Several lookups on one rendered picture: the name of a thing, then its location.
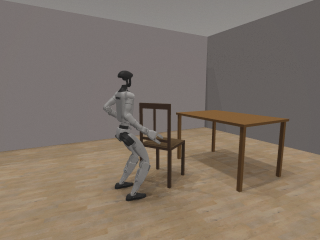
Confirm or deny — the right robot hand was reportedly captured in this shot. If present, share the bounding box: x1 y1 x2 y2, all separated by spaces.
146 130 163 144

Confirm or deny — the left robot upper arm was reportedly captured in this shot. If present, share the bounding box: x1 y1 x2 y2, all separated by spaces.
103 91 118 113

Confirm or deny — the right robot thigh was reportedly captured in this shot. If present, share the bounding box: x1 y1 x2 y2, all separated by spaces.
122 133 150 168

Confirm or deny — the chair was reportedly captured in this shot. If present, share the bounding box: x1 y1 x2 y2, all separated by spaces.
139 103 185 189

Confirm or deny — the table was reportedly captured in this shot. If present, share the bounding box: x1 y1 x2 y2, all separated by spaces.
176 110 289 192

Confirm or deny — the robot left foot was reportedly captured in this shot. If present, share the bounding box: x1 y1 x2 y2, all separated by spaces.
115 181 134 189

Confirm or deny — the right robot upper arm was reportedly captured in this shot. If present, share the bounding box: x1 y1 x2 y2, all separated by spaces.
123 92 135 121

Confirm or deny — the right robot forearm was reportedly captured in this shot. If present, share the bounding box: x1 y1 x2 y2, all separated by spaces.
126 113 149 135

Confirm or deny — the left robot forearm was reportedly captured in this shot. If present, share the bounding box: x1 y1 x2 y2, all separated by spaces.
107 109 117 119

